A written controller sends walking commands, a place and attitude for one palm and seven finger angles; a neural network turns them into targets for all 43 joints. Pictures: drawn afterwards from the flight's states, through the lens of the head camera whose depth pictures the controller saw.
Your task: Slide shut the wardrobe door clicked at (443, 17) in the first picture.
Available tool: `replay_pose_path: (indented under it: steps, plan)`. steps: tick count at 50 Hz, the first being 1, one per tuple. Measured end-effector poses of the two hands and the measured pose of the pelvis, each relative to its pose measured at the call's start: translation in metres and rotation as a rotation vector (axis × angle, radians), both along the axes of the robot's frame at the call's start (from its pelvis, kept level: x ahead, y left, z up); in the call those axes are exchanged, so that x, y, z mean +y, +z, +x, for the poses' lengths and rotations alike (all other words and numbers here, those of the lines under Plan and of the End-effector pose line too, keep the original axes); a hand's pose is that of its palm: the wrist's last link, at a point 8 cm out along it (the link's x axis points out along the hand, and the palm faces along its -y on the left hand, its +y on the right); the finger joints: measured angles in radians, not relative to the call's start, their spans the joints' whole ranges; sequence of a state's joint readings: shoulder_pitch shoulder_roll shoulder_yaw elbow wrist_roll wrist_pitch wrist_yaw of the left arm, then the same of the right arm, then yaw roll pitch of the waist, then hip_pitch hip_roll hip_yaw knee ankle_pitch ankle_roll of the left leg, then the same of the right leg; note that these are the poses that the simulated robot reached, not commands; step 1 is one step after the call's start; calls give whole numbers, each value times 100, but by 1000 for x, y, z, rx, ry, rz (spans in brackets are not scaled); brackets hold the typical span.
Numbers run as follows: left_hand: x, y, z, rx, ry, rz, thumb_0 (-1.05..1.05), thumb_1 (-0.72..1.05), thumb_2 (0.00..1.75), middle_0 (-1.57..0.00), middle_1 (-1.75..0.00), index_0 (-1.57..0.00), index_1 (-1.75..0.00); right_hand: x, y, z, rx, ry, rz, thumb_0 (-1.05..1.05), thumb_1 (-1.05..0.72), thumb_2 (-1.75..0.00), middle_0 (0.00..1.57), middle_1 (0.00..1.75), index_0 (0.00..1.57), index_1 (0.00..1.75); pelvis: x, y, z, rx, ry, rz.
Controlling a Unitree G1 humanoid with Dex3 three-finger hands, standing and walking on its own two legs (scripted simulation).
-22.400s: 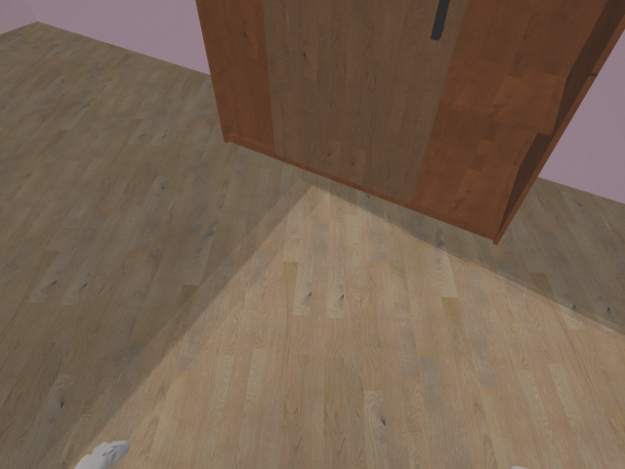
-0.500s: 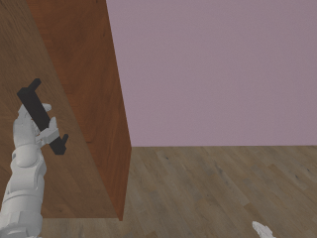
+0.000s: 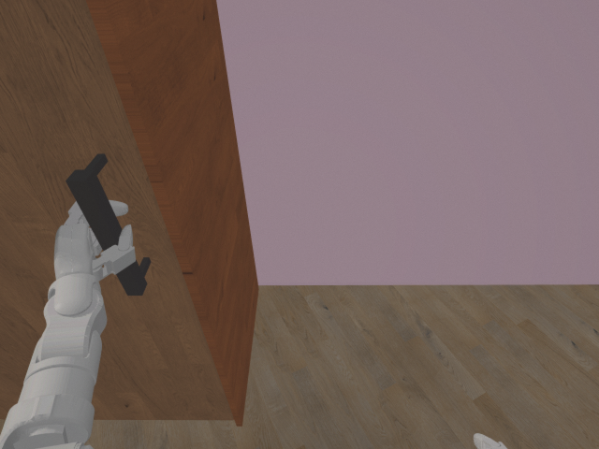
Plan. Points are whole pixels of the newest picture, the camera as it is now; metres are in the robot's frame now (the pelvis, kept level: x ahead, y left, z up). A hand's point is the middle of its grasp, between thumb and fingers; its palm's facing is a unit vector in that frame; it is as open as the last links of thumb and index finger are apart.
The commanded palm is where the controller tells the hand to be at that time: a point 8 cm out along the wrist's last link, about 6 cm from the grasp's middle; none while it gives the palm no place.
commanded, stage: stop walking and hold the door there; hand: left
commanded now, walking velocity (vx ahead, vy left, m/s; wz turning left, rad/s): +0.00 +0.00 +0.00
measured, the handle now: (119, 229) +0.39 +0.30 +0.12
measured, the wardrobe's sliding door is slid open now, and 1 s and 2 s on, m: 0.00 0.00 0.00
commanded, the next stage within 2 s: loosen the grip on the handle in 1.90 s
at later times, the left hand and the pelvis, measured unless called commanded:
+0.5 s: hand (123, 251) +0.34 +0.27 +0.12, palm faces +0.35 -0.91 -0.23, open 6.0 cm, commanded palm +0.31 +0.30 +0.12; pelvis -0.04 +0.04 -0.01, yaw +1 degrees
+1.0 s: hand (120, 252) +0.34 +0.27 +0.12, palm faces +0.22 -0.96 -0.16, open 6.0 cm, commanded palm +0.31 +0.31 +0.12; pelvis -0.04 +0.10 +0.00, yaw -5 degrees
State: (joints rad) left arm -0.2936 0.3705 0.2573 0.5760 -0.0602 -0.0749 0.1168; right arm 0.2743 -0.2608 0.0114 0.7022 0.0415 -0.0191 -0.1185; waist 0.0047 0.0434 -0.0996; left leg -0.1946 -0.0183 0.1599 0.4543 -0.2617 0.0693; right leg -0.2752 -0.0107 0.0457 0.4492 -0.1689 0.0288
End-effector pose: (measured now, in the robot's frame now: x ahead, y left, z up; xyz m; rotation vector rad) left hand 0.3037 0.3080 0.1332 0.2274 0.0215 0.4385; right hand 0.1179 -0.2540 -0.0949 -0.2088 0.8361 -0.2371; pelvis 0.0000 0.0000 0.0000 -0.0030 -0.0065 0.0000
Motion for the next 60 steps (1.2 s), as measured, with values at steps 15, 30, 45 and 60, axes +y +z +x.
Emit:
replay_pose_path:
  steps: [15,30,45,60]
  plan:
    - [0,0,0,-4,6,14,-6,64,80,-40,-134,-35,-139,-4,-2,24,8,26,-7,1,-90,-90,20,30,21,30,1,-3,-6,14,23,-10]
    - [5,-2,0,-23,-99,5,-6,68,76,-39,-137,-31,-140,54,-5,-11,5,10,29,1,-90,-90,20,30,20,30,51,-8,-40,-20,-33,-1]
    - [13,-5,2,-64,-226,-22,-5,69,75,-42,-138,-30,-140,94,-16,-54,64,-6,10,1,-90,-90,20,30,21,30,91,-12,-45,-28,-82,-14]
    - [13,-3,2,-28,-226,-66,-2,70,75,-39,-137,-31,-140,107,20,-35,-18,15,1,1,-90,-90,20,30,21,30,91,10,-36,-23,-109,-43]
